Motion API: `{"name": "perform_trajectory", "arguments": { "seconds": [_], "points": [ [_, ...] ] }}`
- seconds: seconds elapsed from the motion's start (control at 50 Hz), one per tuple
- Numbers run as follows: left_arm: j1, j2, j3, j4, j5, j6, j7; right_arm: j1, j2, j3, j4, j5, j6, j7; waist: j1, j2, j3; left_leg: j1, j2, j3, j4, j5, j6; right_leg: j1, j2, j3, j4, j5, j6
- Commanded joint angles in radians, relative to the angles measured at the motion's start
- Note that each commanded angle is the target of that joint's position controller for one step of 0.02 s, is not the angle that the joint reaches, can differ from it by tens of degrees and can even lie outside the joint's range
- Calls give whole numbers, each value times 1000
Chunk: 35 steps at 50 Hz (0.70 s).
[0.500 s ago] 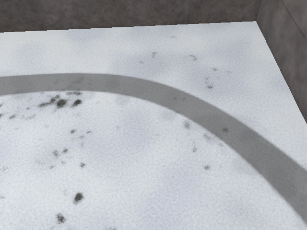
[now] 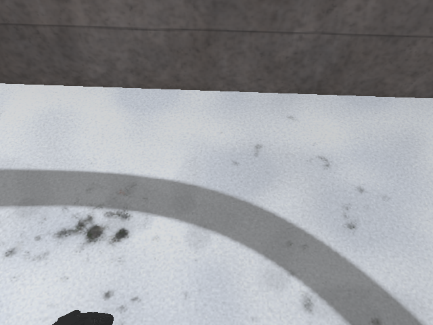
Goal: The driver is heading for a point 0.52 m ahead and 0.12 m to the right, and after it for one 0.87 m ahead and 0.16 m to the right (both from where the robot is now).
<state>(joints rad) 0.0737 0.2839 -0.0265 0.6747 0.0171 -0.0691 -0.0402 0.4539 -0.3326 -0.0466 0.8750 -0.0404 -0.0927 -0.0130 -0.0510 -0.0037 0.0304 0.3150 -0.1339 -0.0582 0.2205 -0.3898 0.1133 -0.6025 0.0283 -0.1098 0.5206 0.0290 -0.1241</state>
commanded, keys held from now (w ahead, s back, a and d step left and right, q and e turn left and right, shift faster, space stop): w+e+shift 0.46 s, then w+shift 0.22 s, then shift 0.32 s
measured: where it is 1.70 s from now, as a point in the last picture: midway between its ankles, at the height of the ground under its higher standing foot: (280, 170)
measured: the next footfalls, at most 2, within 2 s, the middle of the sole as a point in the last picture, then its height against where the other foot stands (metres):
right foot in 0.02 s outside the picture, level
left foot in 0.44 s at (195, 256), level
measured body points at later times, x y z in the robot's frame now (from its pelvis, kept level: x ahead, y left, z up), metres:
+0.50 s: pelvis +0.50 -0.02 +0.01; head +0.53 -0.03 +0.46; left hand +0.61 +0.27 -0.11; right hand +0.63 -0.33 -0.05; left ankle +0.63 +0.08 -0.71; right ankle +0.26 -0.05 -0.61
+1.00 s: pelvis +0.86 -0.22 +0.03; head +0.90 -0.25 +0.48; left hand +1.14 -0.10 -0.08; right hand +0.79 -0.49 -0.09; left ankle +0.90 -0.05 -0.60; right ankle +0.88 -0.31 -0.71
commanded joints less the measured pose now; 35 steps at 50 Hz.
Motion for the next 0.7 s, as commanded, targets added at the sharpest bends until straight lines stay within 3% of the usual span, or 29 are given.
{"name": "perform_trajectory", "arguments": {
  "seconds": [0.02, 0.04, 0.06, 0.1, 0.14, 0.16, 0.2, 0.24, 0.3, 0.34, 0.38, 0.4, 0.42, 0.44, 0.46, 0.48, 0.5, 0.52, 0.54, 0.56, 0.58, 0.62, 0.64, 0.68, 0.7],
  "points": [
    [644, 257, 114, 140, -7, 17, 35, -193, -155, -35, -103, -31, 9, -25, 372, -20, -257, -497, 153, 112, 1090, 968, -66, 808, -28, 143, 94, -215, -104],
    [533, 334, 133, 144, 18, 22, 32, -32, -9, 2, -158, 34, -15, 8, 144, -437, -335, -1022, -36, 34, 1468, -101, -150, 1105, -309, 826, -52, -287, -329],
    [420, 249, 135, 95, 6, 26, 22, -101, -71, 18, -171, 8, -31, 3, 183, -136, -340, -1115, 36, -74, 1448, 0, -108, 1046, -310, 970, -197, -430, -341],
    [372, 145, 111, 119, -4, 22, 24, -230, -83, 32, -207, -10, -46, 16, 113, 92, -107, -1062, 146, -76, 1238, 102, -82, 688, -255, 786, -279, -469, -253],
    [355, 129, 97, 141, -3, 8, 36, -259, -56, 47, -241, -43, -10, 24, 35, 89, 13, -989, 184, -58, 1128, 63, -107, 425, -163, 650, -316, -368, -214],
    [354, 142, 99, 144, -5, -2, 34, -251, -44, 56, -251, -46, 11, 26, 13, 54, 39, -980, 204, -44, 1062, 35, -120, 350, -133, 610, -334, -357, -215],
    [335, 177, 110, 131, -9, -17, 30, -339, -40, 71, -303, -41, 24, 32, 12, 25, 94, -941, 230, 6, 860, 85, -146, 206, -88, 542, -401, -310, -219],
    [326, 179, 119, 122, -14, -22, 29, -453, -26, 83, -345, -18, 18, 45, 45, -2, 118, -834, 228, 40, 625, 289, -168, 119, -38, 483, -435, -223, -183],
    [376, 201, 136, 134, -36, -27, 17, -517, -9, 85, -361, 8, 15, 46, 111, -29, 65, -690, 180, 71, 424, 540, -157, 202, -35, 470, -410, 34, -118],
    [408, 212, 145, 143, -32, -19, 22, -536, -31, 76, -368, 8, 11, 38, 137, -43, 37, -698, 159, 61, 339, 512, -146, 363, -49, 486, -332, 157, -89],
    [409, 235, 152, 145, -23, -12, 34, -460, -76, 54, -346, 5, 3, 22, 104, -44, -37, -595, 114, 54, 273, 390, -131, 483, -53, 495, -156, 394, -48],
    [391, 267, 158, 143, -15, -12, 33, -332, -114, 33, -312, 10, -3, 10, 34, -38, -130, -453, 100, 56, 272, 299, -120, 500, -41, 480, 26, 481, -27],
    [337, 266, 158, 130, -11, -19, 29, -140, -154, 10, -269, 6, -10, -7, -77, -35, -224, -219, 164, 12, 303, 235, -103, 385, -6, 465, 265, 396, -7],
    [308, 143, 126, 97, -6, -33, 31, 96, -230, -22, -235, -20, -13, -30, -152, 89, -376, 20, 399, -214, 307, -138, -74, 230, 39, 387, 603, -14, -15],
    [422, 25, 88, 28, -60, -31, 31, 22, -308, -41, -242, -40, -2, -24, -22, 445, -514, 185, 672, -809, 85, -312, 39, -55, 125, 265, 881, -538, 22],
    [362, 110, 87, 59, -26, -12, 40, -66, -225, -46, -247, -26, 10, -17, -28, 285, -380, 67, 609, -822, 43, -462, 66, -190, 20, 231, 935, -430, 5],
    [253, 138, 95, 64, -2, -4, 32, -119, -117, -22, -246, -20, 9, -11, -46, 141, -224, -73, 531, -604, 57, -345, 48, -202, -26, 213, 884, -340, 7],
    [200, 125, 93, 55, 8, 0, 17, -124, -72, -11, -217, -23, 8, -4, -34, 58, -126, -203, 481, -451, 50, -126, 37, -174, -49, 206, 830, -306, 13],
    [146, 102, 89, 36, 22, 6, 2, -98, -53, -5, -180, -22, 2, -2, -22, 53, -71, -284, 429, -333, 37, 24, 19, -149, -69, 218, 784, -309, 15],
    [161, 72, 80, 22, 31, 19, -11, -76, -48, -1, -144, -13, -8, -6, 11, 110, -36, -334, 414, -276, 24, 78, 15, -144, -79, 229, 748, -323, 28],
    [147, 51, 71, 11, 33, 29, -15, -54, -20, 5, -116, -2, -20, 0, 23, 109, -20, -351, 401, -241, 9, 148, 12, -153, -82, 233, 729, -335, 32],
    [64, 33, 52, -45, 45, 37, -26, -52, -40, 0, -86, 15, -45, 10, 46, 78, 13, -372, 414, -177, -57, 204, 25, -208, -80, 239, 637, -295, 42],
    [20, 47, 49, -74, 39, 38, -30, -60, -68, -10, -77, 19, -57, 12, 55, 79, 36, -392, 409, -120, -96, 250, 25, -210, -86, 231, 564, -241, 43],
    [-79, 76, 43, -119, 37, 32, -52, -89, -106, -24, -67, 12, -66, 24, 61, 64, 80, -473, 371, 27, -176, 330, 3, -134, -77, 174, 372, -111, 45],
    [-130, 64, 36, -127, 37, 25, -61, -60, -63, -11, -44, 21, -64, 29, 44, 26, 98, -506, 317, 107, -209, 479, -16, -48, -44, 95, 277, -59, 38]
  ]
}}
